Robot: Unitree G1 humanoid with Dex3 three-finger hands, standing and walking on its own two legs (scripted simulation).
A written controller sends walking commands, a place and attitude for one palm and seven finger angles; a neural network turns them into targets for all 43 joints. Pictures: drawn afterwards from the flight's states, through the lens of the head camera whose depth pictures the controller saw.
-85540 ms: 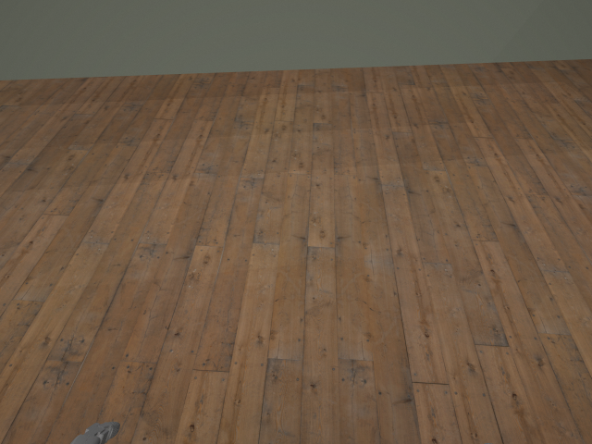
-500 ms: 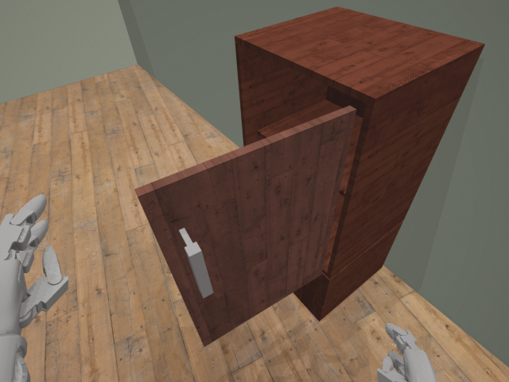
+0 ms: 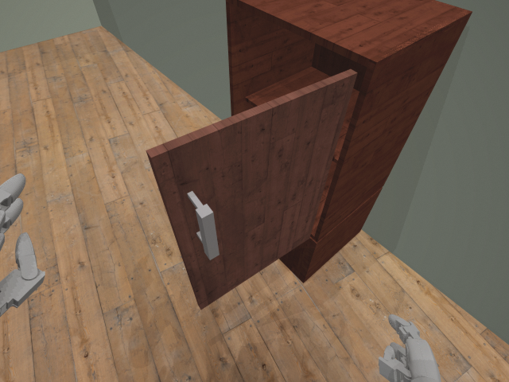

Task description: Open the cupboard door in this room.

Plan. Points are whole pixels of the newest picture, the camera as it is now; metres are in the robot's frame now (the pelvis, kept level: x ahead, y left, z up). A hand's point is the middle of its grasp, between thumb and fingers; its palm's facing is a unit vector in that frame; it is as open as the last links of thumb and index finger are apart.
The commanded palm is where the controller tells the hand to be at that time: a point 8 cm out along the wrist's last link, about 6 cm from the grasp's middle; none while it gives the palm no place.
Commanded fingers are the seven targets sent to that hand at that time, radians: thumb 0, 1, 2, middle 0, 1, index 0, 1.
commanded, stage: step back with the hand held close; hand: left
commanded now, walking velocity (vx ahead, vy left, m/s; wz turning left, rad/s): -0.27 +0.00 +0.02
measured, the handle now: (202, 226) +0.37 +0.12 +0.01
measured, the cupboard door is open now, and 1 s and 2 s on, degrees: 84 84 84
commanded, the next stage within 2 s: stop stepping back and stand still in 0.54 s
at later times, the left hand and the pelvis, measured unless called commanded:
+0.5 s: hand out of the picture +0.06 +0.31 +0.16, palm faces +0.57 -0.71 -0.41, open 7.4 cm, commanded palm +0.00 +0.34 +0.17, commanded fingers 0.00 0.90 0.90 -0.20 -0.30 -0.20 -0.30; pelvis -0.10 +0.02 -0.02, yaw +8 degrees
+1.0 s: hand out of the picture +0.00 +0.25 +0.17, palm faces +0.38 -0.77 -0.52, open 7.4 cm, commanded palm -0.03 +0.28 +0.17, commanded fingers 0.00 0.90 0.90 -0.20 -0.30 -0.20 -0.30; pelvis -0.18 -0.01 -0.02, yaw -2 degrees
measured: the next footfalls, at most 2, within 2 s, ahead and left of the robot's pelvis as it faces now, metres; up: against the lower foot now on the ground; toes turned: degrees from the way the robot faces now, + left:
right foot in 0.88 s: -0.30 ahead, -0.10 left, +0.00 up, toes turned -2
left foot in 1.00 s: -0.05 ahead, +0.09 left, +0.00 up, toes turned +2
